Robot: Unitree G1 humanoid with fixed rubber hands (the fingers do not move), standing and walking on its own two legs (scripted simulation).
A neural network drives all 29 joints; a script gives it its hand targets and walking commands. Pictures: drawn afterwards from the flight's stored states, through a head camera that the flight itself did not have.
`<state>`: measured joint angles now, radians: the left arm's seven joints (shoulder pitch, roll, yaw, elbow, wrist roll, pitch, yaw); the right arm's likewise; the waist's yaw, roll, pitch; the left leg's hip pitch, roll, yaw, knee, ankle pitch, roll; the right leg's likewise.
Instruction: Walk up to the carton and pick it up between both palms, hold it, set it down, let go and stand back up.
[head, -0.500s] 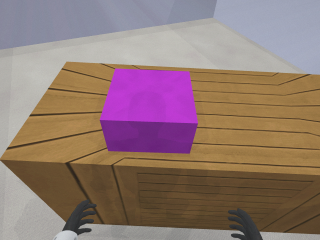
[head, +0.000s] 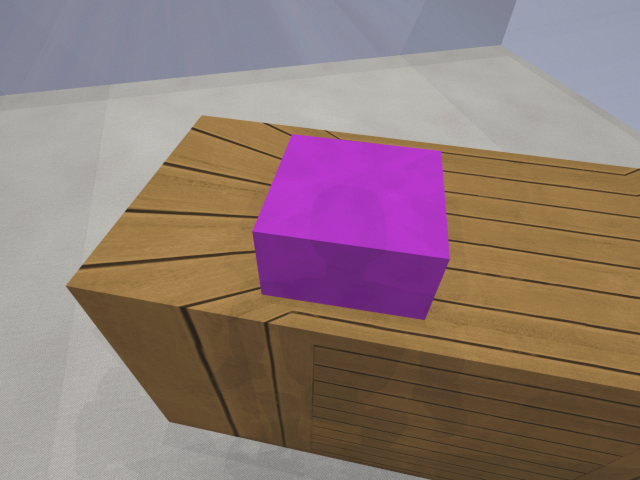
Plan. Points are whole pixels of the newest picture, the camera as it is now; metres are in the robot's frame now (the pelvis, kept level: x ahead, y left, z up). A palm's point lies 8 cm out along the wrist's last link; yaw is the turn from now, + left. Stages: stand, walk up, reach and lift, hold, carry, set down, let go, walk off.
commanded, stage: stand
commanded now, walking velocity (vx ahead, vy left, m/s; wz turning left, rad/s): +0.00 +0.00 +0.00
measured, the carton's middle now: (353, 220) +0.55 -0.03 +0.00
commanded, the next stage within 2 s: none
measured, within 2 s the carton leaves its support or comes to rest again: neither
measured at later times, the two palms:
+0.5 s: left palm out of the picture +0.00 +0.25 -0.13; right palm out of the picture +0.05 -0.24 -0.13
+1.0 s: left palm out of the picture -0.04 +0.21 -0.14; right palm out of the picture +0.02 -0.24 -0.14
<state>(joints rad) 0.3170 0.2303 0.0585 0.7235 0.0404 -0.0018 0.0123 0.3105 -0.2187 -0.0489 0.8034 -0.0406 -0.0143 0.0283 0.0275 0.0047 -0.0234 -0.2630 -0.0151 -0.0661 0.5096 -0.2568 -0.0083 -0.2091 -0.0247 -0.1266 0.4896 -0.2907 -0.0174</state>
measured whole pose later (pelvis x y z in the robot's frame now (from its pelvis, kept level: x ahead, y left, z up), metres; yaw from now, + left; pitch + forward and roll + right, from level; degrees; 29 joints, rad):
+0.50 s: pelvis +0.00 -0.01 +0.00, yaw +3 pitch +0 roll +0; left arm 0.35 0.20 0.06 0.90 0.03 0.00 0.03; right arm 0.33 -0.19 -0.04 0.88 -0.03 0.00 -0.01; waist 0.02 0.00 -0.02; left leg -0.27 -0.03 -0.12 0.50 -0.24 -0.02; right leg -0.19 -0.03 -0.17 0.48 -0.29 -0.02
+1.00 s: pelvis -0.01 -0.02 +0.00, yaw +4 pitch -1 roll +0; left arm 0.33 0.16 0.05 1.04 0.02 0.01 0.04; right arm 0.32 -0.15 -0.03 1.00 -0.02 0.01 -0.03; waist 0.02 0.00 0.01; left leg -0.24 -0.02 -0.14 0.49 -0.23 -0.03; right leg -0.15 -0.02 -0.19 0.46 -0.29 -0.04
